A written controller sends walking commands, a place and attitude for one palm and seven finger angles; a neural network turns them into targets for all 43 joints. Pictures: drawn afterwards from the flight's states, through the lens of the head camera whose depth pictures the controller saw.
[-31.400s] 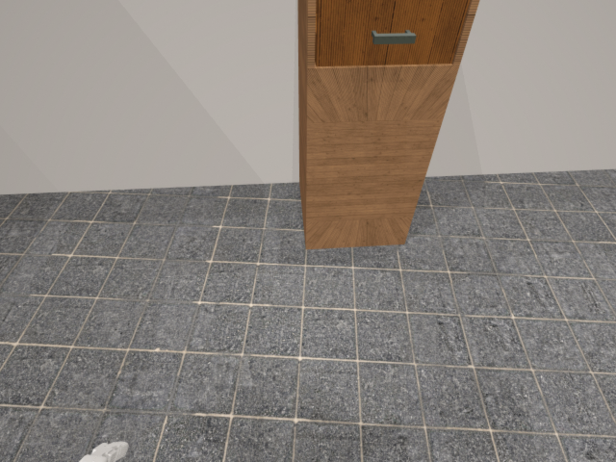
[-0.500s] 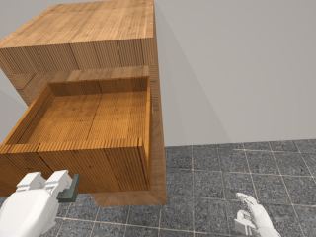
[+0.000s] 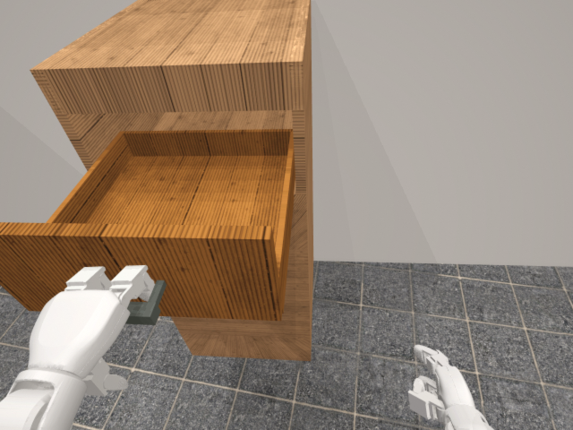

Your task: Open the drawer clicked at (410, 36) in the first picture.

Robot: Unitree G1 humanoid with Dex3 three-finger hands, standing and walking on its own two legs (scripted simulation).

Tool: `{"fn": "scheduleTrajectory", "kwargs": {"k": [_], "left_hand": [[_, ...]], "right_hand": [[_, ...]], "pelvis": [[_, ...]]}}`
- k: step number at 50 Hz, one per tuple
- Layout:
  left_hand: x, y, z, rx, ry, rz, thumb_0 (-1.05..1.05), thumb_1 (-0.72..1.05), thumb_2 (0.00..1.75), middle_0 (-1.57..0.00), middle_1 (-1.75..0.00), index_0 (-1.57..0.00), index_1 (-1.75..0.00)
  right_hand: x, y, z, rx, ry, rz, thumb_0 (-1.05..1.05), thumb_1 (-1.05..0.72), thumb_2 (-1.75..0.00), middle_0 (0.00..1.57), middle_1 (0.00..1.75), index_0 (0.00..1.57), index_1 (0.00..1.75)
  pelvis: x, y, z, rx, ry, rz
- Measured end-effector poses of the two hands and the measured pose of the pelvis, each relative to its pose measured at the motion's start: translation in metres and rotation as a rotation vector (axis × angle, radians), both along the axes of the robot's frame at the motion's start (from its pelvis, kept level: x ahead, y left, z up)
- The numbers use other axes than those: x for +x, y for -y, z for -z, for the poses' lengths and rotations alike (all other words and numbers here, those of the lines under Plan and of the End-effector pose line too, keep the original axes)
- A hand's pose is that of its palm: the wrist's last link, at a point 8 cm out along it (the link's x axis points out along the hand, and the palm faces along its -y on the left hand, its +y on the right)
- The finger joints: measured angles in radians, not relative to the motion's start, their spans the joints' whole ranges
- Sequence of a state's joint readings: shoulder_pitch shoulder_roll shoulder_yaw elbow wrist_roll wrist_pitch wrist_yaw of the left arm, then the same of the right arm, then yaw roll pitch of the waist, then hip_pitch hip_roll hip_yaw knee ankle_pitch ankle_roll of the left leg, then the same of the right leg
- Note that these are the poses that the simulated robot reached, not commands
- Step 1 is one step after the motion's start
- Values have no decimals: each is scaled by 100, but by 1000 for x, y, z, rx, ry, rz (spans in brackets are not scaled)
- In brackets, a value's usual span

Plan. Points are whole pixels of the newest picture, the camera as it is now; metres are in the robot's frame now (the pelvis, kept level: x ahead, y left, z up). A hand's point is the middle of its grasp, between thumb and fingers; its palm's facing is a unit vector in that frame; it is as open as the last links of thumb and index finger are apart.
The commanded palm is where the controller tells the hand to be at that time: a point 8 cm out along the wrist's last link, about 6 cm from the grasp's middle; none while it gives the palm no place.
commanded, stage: open the thumb to release the handle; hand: left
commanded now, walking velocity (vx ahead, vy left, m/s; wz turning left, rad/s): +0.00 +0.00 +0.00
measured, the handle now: (119, 299) +0.21 +0.26 +0.12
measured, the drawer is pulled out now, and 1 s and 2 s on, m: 0.28 0.28 0.27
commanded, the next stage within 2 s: lift the hand off the handle in 0.02 s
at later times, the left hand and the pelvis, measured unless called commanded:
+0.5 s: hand (112, 340) +0.17 +0.25 +0.09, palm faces +0.09 -0.08 -0.99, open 13.4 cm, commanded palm +0.15 +0.26 +0.16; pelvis -0.01 +0.00 +0.00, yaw +1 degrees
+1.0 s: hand (93, 314) +0.18 +0.26 +0.14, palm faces +0.12 -0.08 -0.99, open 13.2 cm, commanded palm +0.15 +0.26 +0.23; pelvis -0.01 +0.02 +0.00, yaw +2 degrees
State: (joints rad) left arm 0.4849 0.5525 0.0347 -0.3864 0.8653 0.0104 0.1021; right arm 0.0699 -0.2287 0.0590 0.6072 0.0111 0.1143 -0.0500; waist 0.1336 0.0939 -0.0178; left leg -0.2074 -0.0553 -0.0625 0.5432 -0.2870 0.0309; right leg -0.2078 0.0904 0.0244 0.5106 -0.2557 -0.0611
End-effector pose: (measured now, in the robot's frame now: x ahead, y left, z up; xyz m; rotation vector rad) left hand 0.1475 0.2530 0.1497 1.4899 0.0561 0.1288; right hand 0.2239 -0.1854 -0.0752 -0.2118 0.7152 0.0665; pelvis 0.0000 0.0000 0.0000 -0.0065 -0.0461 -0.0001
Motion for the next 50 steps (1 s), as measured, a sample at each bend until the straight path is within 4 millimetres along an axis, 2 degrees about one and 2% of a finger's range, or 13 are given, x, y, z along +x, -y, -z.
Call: {"fn": "scheduleTrajectory", "kwargs": {"k": [7,12,17,26,39,46,50], "left_hand": [[-1,-1,0,-1,-9,19,0,-41,33,-39,-127,-38,-123],[-2,0,2,-24,13,4,-1,-46,31,-36,-126,-37,-124],[-3,1,5,-17,30,-1,-1,-48,30,-35,-125,-36,-124],[0,-1,3,-6,36,10,-1,-49,30,-38,-127,-38,-126],[3,-5,-7,-19,-16,49,-1,-49,30,-47,-122,-38,-124],[2,-7,-34,6,69,48,-1,-49,30,-49,-123,-42,-125],[4,-7,-43,2,71,37,-1,-49,30,-51,-125,-44,-126]], "right_hand": [[-11,19,3,-29,-8,38,1,-91,-90,20,29,20,30],[-19,29,8,-40,-20,57,1,-91,-90,20,29,20,30],[-23,31,13,-45,-39,60,1,-91,-90,20,29,20,30],[-16,13,13,-22,-31,37,1,-91,-90,20,29,20,30],[4,-15,-6,12,56,-5,1,-91,-90,20,29,20,30],[11,-22,-9,16,71,-31,1,-91,-90,20,29,20,30],[13,-28,-9,32,64,-45,1,-91,-90,20,29,20,30]], "pelvis": [[-4,3,0,0,-1,4],[-6,3,1,1,-18,5],[-6,1,2,2,-29,2],[-7,-3,3,1,-22,-10],[-5,-11,-1,-6,12,-17],[-4,-17,-2,-9,19,-24],[-5,-19,-3,-6,22,-29]]}}
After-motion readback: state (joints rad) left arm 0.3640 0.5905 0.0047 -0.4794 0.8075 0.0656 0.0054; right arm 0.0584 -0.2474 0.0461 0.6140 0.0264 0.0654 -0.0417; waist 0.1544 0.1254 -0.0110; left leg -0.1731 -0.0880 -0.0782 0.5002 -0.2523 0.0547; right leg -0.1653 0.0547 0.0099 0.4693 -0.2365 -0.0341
